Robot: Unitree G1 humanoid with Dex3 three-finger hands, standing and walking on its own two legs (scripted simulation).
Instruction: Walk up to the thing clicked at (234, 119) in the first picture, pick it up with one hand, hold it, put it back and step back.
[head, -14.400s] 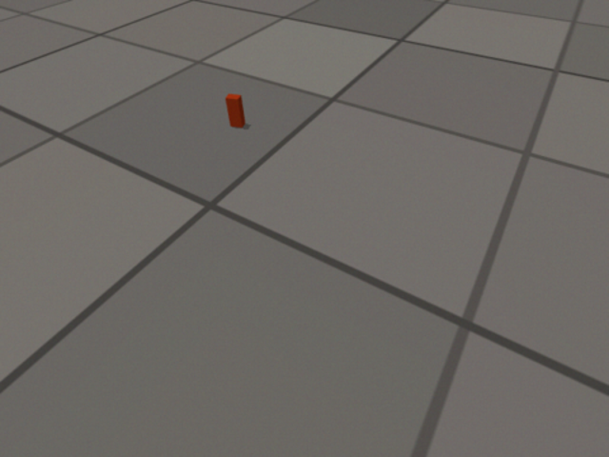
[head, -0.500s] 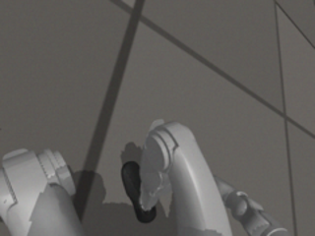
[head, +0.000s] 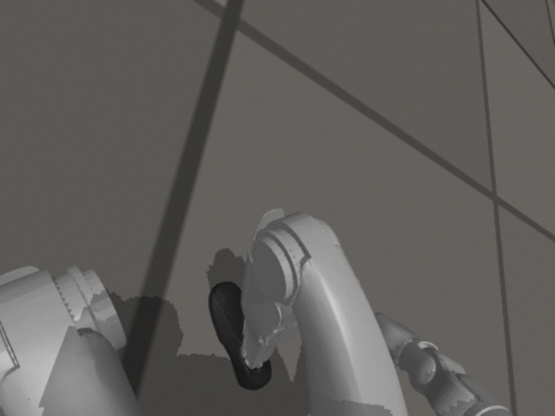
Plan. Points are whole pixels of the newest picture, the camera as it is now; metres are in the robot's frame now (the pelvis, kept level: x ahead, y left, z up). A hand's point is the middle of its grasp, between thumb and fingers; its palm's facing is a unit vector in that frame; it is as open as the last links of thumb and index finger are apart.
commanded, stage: close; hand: left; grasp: from the side
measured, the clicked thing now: out of the picture +0.46 +0.36 -0.19
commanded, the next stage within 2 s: settle in 0.52 s
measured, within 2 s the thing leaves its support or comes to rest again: leaves its support in 0.96 s
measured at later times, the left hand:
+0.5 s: hand out of the picture +0.44 +0.36 -0.16, palm faces +0.55 -0.84 -0.01, open 12.3 cm
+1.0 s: hand out of the picture +0.43 +0.37 -0.16, palm faces +0.54 -0.84 +0.00, open 12.3 cm
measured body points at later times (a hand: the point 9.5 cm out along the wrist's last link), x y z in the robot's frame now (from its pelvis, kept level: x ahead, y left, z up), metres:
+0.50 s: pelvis +0.00 +0.00 +0.00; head +0.23 +0.19 +0.33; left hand +0.40 +0.41 -0.16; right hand +0.17 -0.24 -0.03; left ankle +0.08 +0.13 -0.25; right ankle +0.14 -0.12 -0.25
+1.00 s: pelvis +0.00 +0.00 +0.00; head +0.23 +0.19 +0.33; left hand +0.40 +0.41 -0.15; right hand +0.17 -0.24 -0.03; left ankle +0.08 +0.13 -0.25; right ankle +0.14 -0.12 -0.25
